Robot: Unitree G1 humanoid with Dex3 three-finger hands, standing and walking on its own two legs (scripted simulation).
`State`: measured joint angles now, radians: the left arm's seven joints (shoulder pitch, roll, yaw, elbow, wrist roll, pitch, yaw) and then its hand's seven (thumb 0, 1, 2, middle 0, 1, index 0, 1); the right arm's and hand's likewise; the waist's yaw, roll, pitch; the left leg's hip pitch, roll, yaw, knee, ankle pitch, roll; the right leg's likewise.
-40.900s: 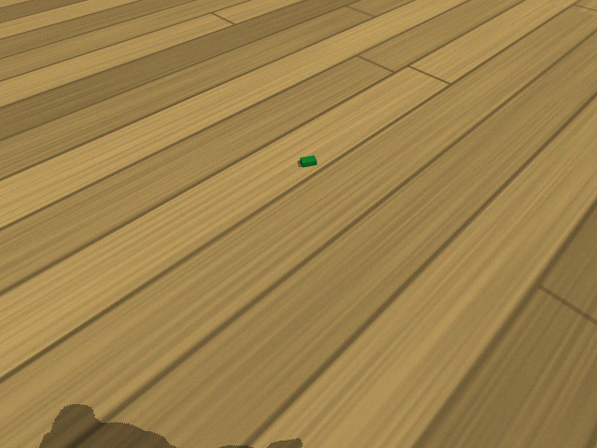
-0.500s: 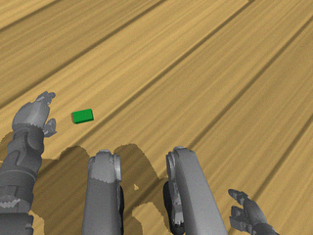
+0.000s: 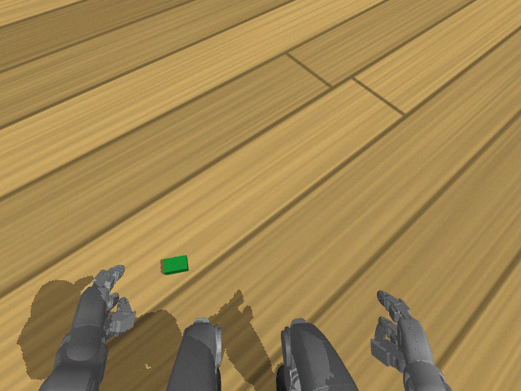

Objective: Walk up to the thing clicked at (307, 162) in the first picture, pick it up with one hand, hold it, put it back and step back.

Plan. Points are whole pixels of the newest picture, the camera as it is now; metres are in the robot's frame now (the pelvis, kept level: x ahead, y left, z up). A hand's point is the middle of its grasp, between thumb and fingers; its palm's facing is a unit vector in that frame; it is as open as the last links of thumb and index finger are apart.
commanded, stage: home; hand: left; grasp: from above
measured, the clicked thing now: (176, 265) +0.50 +0.23 -0.61
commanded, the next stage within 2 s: none
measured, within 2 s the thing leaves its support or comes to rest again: neither
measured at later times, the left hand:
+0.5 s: hand (100, 334) +0.20 +0.19 +0.05, palm faces +0.09 -0.97 -0.20, open 7.4 cm
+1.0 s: hand (104, 331) +0.21 +0.19 +0.04, palm faces +0.08 -0.98 -0.20, open 7.4 cm
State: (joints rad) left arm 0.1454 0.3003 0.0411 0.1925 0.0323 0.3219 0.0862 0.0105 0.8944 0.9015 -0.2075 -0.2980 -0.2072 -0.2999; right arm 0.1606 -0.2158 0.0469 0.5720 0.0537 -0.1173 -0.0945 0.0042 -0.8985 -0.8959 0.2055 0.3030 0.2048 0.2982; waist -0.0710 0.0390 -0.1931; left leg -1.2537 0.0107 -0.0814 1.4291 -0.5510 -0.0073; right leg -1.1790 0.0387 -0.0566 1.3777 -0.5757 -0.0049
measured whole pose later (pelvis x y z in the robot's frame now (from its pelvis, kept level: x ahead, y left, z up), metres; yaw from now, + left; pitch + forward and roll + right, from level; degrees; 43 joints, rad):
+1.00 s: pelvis +0.05 +0.01 +0.09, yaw +2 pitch +10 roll -3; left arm 0.51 0.22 0.03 -0.13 -0.06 0.45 0.03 0.01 0.90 0.90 -0.20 -0.30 -0.20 -0.30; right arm 0.30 -0.22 0.05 0.53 0.01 -0.23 -0.18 0.01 -0.90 -0.90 0.21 0.30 0.21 0.30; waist -0.04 0.05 -0.16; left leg -0.71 0.00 -0.07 1.01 -0.48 0.01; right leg -0.63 0.02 -0.04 0.94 -0.49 0.00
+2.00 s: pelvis +0.05 +0.01 +0.09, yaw +2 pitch +10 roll -3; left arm 0.51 0.22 0.03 -0.13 -0.06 0.45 0.02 0.01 0.90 0.90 -0.20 -0.30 -0.20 -0.30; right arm 0.29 -0.23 0.04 0.53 0.01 -0.22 -0.18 0.01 -0.90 -0.90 0.21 0.30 0.21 0.30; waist -0.04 0.05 -0.17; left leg -0.71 0.00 -0.06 1.02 -0.49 0.01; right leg -0.63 0.03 -0.04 0.95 -0.50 0.00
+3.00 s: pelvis +0.04 +0.02 +0.14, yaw +1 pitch -3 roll +0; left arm 0.22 0.27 0.04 0.95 0.03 0.03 0.04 0.01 0.90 0.90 -0.20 -0.30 -0.20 -0.30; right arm 0.19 -0.28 -0.04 1.00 -0.04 -0.01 -0.02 0.00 -0.90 -0.90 0.20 0.30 0.20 0.30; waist 0.02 0.00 0.04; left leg -0.23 -0.04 -0.01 0.54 -0.26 0.04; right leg -0.19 -0.03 0.02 0.53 -0.29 0.03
